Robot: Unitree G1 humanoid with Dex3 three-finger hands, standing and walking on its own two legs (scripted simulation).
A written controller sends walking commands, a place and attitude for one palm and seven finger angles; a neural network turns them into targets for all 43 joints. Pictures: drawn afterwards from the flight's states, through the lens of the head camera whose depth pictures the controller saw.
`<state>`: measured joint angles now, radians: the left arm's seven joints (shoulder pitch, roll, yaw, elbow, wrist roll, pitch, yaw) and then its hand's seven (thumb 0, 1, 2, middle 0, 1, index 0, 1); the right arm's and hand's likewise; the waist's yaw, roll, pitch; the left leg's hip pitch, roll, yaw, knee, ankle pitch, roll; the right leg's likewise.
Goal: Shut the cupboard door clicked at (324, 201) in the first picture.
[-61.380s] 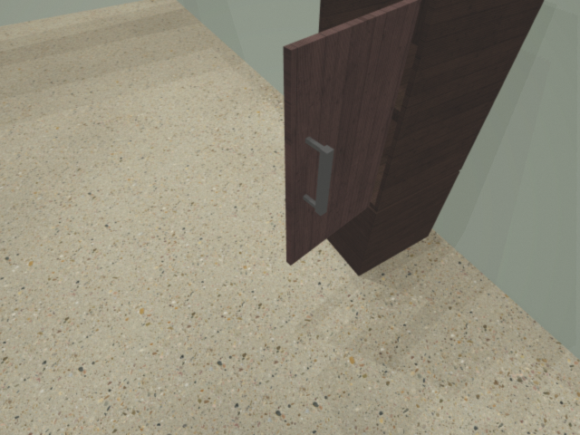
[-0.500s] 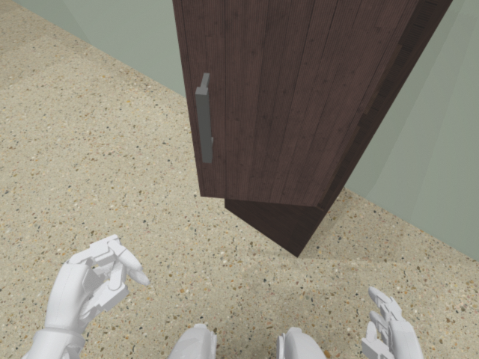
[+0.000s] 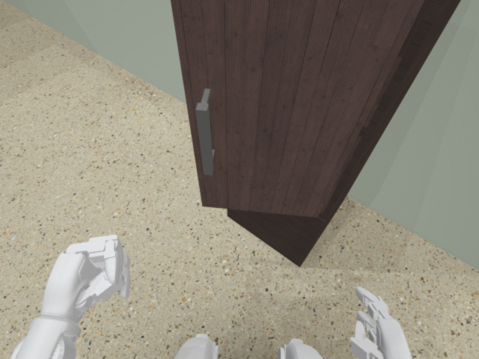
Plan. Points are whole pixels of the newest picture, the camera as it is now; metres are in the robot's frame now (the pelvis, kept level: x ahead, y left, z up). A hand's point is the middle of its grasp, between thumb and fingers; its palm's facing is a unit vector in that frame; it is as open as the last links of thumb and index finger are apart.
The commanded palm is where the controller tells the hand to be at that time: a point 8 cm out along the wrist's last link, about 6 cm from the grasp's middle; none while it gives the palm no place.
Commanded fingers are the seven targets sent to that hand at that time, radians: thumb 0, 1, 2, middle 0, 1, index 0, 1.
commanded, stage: raise the hand and make a fist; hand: left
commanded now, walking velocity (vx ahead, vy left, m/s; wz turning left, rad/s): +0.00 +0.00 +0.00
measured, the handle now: (207, 135) +0.51 +0.10 +0.06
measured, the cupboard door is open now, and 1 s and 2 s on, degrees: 32 32 32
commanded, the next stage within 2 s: bring the fist close to the handle in 0.38 s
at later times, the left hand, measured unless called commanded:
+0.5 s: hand (129, 283) +0.22 +0.17 +0.06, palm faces -0.04 -1.00 -0.04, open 3.1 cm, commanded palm +0.20 +0.23 +0.06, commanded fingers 0.00 0.90 0.90 -1.30 -1.50 -1.30 -1.50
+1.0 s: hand (173, 230) +0.30 +0.13 +0.06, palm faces -0.07 -1.00 -0.02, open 3.1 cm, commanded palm +0.29 +0.18 +0.06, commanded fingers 0.00 0.90 0.90 -1.30 -1.50 -1.30 -1.50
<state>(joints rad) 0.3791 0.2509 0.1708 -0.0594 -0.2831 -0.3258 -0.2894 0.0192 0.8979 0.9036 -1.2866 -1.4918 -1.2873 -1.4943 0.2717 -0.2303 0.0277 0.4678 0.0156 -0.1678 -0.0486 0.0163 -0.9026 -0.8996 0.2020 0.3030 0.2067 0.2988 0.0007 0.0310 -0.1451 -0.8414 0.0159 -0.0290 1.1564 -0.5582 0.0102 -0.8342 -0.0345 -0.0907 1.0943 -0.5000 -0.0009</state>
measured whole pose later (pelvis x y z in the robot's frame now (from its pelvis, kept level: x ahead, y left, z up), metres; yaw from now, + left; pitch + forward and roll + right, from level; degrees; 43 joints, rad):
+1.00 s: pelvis +0.00 -0.01 +0.01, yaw +0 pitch +14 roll -1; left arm 0.05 0.18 0.07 0.18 -0.19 -0.33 -0.15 0.02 0.90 0.90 -1.30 -1.50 -1.30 -1.50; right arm 0.28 -0.24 0.01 0.52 0.01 -0.14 -0.03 0.02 -0.90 -0.90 0.20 0.30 0.20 0.30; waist -0.03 0.03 -0.14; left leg -0.82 0.01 -0.01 1.10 -0.53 0.00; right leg -0.84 -0.04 -0.07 1.08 -0.48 -0.01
